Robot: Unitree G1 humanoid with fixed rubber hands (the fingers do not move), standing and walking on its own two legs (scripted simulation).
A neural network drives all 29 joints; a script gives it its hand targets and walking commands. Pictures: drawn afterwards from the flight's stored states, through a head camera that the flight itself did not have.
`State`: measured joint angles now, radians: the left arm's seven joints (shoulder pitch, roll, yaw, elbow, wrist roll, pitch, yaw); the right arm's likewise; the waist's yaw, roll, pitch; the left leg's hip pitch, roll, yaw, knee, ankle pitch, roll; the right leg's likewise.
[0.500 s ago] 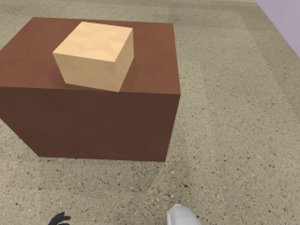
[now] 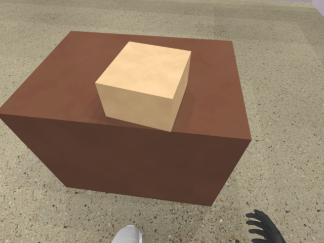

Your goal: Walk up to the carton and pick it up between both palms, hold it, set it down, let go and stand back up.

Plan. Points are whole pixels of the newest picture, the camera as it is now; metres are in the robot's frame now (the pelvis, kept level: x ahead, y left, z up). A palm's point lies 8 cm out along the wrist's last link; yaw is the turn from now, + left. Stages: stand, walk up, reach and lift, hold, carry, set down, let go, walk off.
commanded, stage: walk up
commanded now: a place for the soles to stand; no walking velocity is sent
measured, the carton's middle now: (148, 83) +0.61 +0.10 +0.02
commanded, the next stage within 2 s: none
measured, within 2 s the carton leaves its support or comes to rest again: neither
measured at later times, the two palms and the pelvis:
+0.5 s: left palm (60, 180) +0.27 +0.32 -0.07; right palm out of the picture +0.15 -0.18 -0.11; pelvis +0.10 +0.09 +0.01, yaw -7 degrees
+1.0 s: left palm (52, 178) +0.28 +0.35 -0.07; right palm (237, 228) +0.19 -0.16 -0.07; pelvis +0.11 +0.12 +0.02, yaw -10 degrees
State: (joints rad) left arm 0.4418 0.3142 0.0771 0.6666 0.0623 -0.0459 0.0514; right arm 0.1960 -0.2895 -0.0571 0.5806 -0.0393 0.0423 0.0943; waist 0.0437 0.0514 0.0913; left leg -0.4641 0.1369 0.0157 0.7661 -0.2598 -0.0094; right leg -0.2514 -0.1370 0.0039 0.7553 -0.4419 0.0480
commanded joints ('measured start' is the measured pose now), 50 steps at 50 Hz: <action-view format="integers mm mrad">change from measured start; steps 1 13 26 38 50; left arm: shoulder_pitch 20 -74 -236 -244 -241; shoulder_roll -14 -4 77 67 85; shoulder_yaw -7 -2 -25 -29 -22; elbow -157 -138 -175 -114 -88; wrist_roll -25 -38 -65 -56 -56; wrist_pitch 16 4 32 41 40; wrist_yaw -5 -21 -37 -29 -38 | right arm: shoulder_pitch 275 101 145 73 51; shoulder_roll -271 -132 -164 -158 -165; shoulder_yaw -73 4 20 17 14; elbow -11 7 15 -38 -62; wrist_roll -11 1 24 38 36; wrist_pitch -44 -52 -36 -23 -17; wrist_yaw -39 -93 -93 -89 -79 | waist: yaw -174 -76 -69 -62 -51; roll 378 76 -96 32 -26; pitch -118 -58 -152 -117 -88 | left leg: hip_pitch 440 185 265 308 222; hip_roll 187 192 14 54 51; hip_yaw -446 -144 -94 3 21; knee -384 -308 -294 -319 -384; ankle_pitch -276 409 58 402 26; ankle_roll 168 247 45 15 42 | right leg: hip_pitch -497 -188 -133 -66 -33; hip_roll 178 101 7 76 83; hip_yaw -30 4 191 59 108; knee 461 90 -196 -146 -176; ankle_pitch -260 29 395 413 335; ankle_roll -71 -59 -131 -85 -83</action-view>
